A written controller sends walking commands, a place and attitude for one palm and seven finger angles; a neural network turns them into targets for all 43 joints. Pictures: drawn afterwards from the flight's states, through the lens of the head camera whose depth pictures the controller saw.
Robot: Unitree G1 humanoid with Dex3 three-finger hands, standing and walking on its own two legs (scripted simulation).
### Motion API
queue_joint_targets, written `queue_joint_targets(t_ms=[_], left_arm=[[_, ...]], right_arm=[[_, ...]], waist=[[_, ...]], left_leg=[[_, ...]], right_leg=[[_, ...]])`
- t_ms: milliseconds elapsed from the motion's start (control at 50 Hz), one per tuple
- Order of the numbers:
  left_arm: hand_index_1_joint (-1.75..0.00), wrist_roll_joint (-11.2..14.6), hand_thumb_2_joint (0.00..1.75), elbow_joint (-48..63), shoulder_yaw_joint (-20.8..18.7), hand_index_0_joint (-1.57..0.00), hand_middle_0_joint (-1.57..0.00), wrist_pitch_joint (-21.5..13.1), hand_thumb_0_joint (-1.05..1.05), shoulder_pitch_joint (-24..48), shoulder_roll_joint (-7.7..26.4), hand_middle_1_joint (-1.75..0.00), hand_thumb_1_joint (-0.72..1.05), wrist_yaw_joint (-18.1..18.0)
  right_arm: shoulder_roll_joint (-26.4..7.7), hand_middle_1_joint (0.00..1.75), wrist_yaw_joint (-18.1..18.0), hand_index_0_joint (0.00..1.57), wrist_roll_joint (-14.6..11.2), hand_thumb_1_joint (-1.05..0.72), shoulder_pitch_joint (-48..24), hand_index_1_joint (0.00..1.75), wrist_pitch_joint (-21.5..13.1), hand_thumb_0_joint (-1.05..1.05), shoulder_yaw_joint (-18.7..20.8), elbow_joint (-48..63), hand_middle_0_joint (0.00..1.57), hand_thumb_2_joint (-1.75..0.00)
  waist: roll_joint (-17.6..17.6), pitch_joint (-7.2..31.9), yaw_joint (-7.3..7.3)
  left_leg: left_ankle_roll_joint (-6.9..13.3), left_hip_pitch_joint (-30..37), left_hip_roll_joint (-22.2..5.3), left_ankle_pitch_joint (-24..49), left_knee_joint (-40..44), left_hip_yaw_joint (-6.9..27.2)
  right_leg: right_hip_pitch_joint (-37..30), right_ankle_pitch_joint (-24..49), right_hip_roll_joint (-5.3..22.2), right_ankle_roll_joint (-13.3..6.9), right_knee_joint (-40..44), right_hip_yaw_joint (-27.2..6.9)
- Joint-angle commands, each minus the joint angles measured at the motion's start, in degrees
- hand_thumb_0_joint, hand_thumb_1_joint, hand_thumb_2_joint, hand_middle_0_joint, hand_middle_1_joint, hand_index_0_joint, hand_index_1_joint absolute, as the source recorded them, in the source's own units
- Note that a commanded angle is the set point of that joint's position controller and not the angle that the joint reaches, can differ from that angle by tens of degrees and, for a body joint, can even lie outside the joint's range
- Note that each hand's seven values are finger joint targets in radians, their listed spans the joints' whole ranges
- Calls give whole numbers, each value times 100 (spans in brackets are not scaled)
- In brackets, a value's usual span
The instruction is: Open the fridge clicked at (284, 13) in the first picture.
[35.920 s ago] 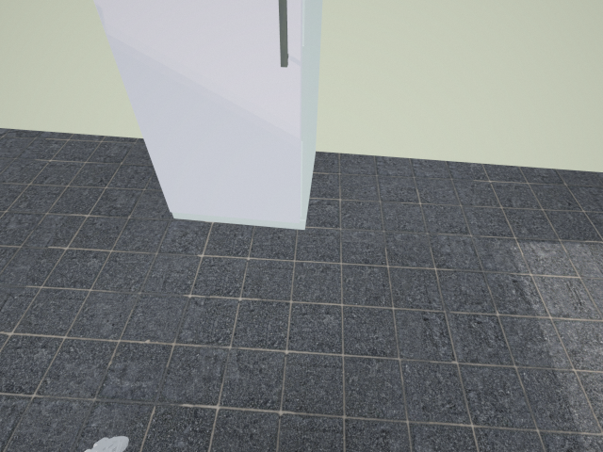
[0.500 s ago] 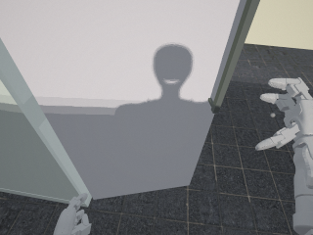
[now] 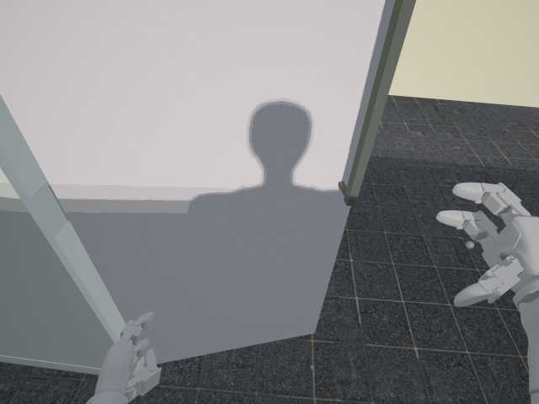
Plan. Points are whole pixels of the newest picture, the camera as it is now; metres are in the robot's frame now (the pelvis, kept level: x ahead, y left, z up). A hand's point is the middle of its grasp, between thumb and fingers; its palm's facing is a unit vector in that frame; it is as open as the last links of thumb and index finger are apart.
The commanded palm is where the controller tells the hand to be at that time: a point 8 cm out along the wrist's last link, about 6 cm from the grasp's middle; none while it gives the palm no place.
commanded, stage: draw the hand back to the body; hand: right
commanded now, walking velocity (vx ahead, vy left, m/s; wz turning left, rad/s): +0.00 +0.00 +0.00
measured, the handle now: (371, 98) +0.52 -0.16 +0.25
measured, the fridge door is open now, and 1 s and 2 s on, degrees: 72 72 72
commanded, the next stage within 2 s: step back with the hand held close in 1.08 s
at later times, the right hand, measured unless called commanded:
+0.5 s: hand (500, 269) +0.24 -0.27 +0.17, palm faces +0.44 +0.84 -0.32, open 10.8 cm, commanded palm +0.18 -0.30 +0.18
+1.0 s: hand (512, 294) +0.21 -0.27 +0.16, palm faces +0.47 +0.81 -0.35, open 7.5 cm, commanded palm +0.16 -0.30 +0.18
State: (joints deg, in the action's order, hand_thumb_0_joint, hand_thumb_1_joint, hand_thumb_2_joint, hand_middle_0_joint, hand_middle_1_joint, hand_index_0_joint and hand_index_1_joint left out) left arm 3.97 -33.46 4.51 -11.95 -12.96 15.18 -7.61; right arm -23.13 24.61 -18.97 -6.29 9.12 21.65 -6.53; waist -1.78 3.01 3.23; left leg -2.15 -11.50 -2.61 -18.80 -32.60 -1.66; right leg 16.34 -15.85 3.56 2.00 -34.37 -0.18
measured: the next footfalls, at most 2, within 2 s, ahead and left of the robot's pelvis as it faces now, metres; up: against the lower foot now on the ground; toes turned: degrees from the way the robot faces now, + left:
none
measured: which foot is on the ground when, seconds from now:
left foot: down 0.00-1.00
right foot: down 0.00-1.00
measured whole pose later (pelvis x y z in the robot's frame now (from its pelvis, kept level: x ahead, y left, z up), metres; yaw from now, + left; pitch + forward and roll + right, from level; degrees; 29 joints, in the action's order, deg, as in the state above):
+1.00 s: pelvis +0.01 +0.00 +0.01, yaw +1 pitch -6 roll +0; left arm -1.6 -38.6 2.0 -10.1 -11.0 11.9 -6.5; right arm -18.5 -5.7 -3.2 23.5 -4.4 19.5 19.2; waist -2.0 -1.1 4.7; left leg -2.2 -1.8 -2.5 -15.4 -23.1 -0.7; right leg 5.8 -12.8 3.6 2.2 -24.5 1.4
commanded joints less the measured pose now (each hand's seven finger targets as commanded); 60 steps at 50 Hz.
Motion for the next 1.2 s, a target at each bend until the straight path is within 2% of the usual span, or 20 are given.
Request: queue_joint_targets(t_ms=[0, 20, 40, 60, 120, 160, 220, 260, 340, 360, 460, 540, 600, 680, 700, 760, 920, 980, 1160, 1180], left_arm=[[-30, -323, 90, 794, -259, -20, -20, -453, 0, 765, 474, -30, 90, -8], [-30, -353, 90, 628, -297, -20, -20, -465, 0, 753, 516, -30, 90, 1], [-30, -346, 90, 589, -306, -20, -20, -417, 0, 795, 491, -30, 90, 32], [-30, -368, 90, 532, -343, -20, -20, -389, 0, 809, 517, -30, 90, 47], [-30, -435, 90, 471, -370, -20, -20, -300, 0, 840, 470, -30, 90, 71], [-30, -470, 90, 413, -390, -20, -20, -258, 0, 854, 479, -30, 90, 67], [-30, -499, 90, 379, -418, -20, -20, -220, 0, 921, 442, -30, 90, 41], [-30, -511, 90, 350, -444, -20, -20, -213, 0, 949, 438, -30, 90, 40], [-30, -513, 90, 318, -462, -20, -20, -162, 0, 994, 394, -30, 90, 38], [-30, -519, 90, 296, -473, -20, -20, -165, 0, 998, 421, -30, 90, 40], [-30, -531, 90, 348, -527, -20, -20, -99, 0, 983, 408, -30, 90, 82], [-30, -531, 90, 405, -525, -20, -20, -60, 0, 978, 357, -30, 90, 94], [-30, -538, 90, 438, -530, -20, -20, -61, 0, 968, 341, -30, 90, 82], [-30, -546, 90, 466, -541, -20, -20, -91, 0, 950, 329, -30, 90, 64], [-30, -546, 90, 466, -537, -20, -20, -88, 0, 955, 321, -30, 90, 58], [-30, -549, 90, 410, -538, -20, -20, -109, 0, 922, 350, -30, 90, 37], [-30, -583, 90, 399, -512, -20, -20, -127, 0, 948, 316, -30, 90, 24], [-30, -575, 90, 396, -503, -20, -20, -124, 0, 961, 306, -30, 90, 36], [-30, -576, 90, 388, -528, -20, -20, -122, 0, 968, 329, -30, 90, 43], [-30, -574, 90, 427, -521, -20, -20, -136, 0, 993, 325, -30, 90, 47]], right_arm=[[-1538, 102, -1147, 24, 653, 33, -2025, 102, -1007, 0, 392, 2474, 24, -31], [-963, 100, -1647, 24, 724, 30, -1056, 100, -1085, 0, 220, 1834, 24, -32], [-674, 98, -1962, 24, 865, 26, -712, 98, -1156, 0, 35, 2008, 24, -34], [-722, 96, -2186, 24, 949, 22, -458, 96, -1251, 0, 79, 2111, 24, -36], [-860, 89, -2625, 24, 1201, 12, -214, 89, -1515, 0, 216, 2654, 24, -41], [-813, 85, -2782, 23, 1304, 4, 54, 85, -1602, 0, 149, 2688, 23, -44], [-893, 79, -2961, 23, 1436, -7, 126, 79, -1720, 0, 235, 3011, 23, -50], [-829, 75, -3013, 23, 1466, -14, 399, 75, -1754, 0, 202, 3099, 23, -53], [-702, 66, -3061, 22, 1508, -28, 768, 66, -1773, 0, 156, 3140, 22, -60], [-697, 64, -3056, 22, 1508, -32, 950, 64, -1767, 0, 178, 3090, 22, -62], [-709, 53, -3045, 21, 1513, -50, 1724, 53, -1770, 0, 326, 3327, 21, -71], [-706, 45, -3049, 21, 1499, -65, 2009, 45, -1770, 0, 384, 3532, 21, -78], [-717, 38, -3059, 21, 1520, -75, 2202, 38, -1788, 0, 426, 3781, 21, -83], [-736, 30, -3079, 20, 1519, -90, 2571, 30, -1797, 0, 496, 3917, 20, -90], [-669, 30, -3075, 20, 1532, -90, 2470, 30, -1791, 0, 412, 3991, 20, -90], [-658, 30, -3094, 20, 1544, -90, 2322, 30, -1751, 0, 365, 3870, 20, -90], [-670, 30, -3130, 20, 1557, -90, 2264, 30, -1741, 0, 390, 3855, 20, -90], [-661, 30, -3122, 20, 1560, -90, 2291, 30, -1738, 0, 381, 3894, 20, -90], [-684, 30, -3118, 20, 1549, -90, 2467, 30, -1771, 0, 449, 3854, 20, -90], [-773, 30, -3137, 20, 1560, -90, 2062, 30, -1813, 0, 465, 4221, 20, -90]], waist=[[-175, 114, -46], [-93, -57, -130], [-214, -49, -67], [-54, 66, -37], [-418, 523, -1], [-229, 483, 10], [-333, 567, 25], [-170, 475, 40], [-248, 214, 33], [-135, 132, 50], [-109, 176, 115], [-26, -82, 93], [-305, -29, 108], [-94, -66, 118], [-220, -83, 96], [-54, -269, 52], [-101, -121, 106], [-258, -135, 106], [-20, -174, 125], [-228, -17, 111]], left_leg=[[188, -642, 383, 779, 1054, -49], [192, -656, 371, 567, 979, -154], [193, -517, 339, 503, 972, -175], [192, -314, 334, 646, 1032, -174], [218, 50, 285, 963, 971, -138], [205, 174, 282, 1012, 1043, -122], [209, 268, 287, 1086, 1079, -121], [208, 377, 288, 1167, 1122, -136], [187, 322, 288, 1119, 1181, -151], [185, 359, 291, 1165, 1235, -158], [174, 521, 290, 1504, 1195, -166], [137, 413, 283, 1395, 1254, -178], [149, 466, 280, 1443, 1252, -172], [129, 472, 292, 1454, 1300, -177], [126, 439, 284, 1478, 1301, -166], [116, 325, 309, 1340, 1407, -181], [118, 453, 283, 1373, 1364, -188], [125, 491, 273, 1376, 1377, -169], [122, 532, 306, 1436, 1398, -202], [125, 580, 290, 1498, 1368, -174]], right_leg=[[-643, 585, -443, -302, 750, 159], [-609, 340, -379, -258, 845, 151], [-630, 235, -346, -241, 947, 153], [-688, 357, -341, -274, 974, 206], [-994, 679, -309, -267, 1061, 281], [-1000, 733, -280, -289, 1126, 309], [-1174, 853, -291, -291, 1209, 342], [-1165, 941, -270, -304, 1241, 338], [-1214, 920, -281, -303, 1321, 374], [-1189, 953, -273, -312, 1334, 376], [-1228, 1263, -268, -307, 1315, 430], [-1157, 1140, -270, -305, 1335, 460], [-1227, 1208, -281, -291, 1321, 483], [-1236, 1192, -279, -307, 1318, 494], [-1258, 1201, -289, -308, 1299, 522], [-1257, 1090, -284, -317, 1321, 502], [-1311, 1140, -304, -314, 1336, 474], [-1319, 1152, -297, -299, 1352, 485], [-1276, 1203, -277, -285, 1368, 486], [-1348, 1263, -290, -287, 1346, 486]])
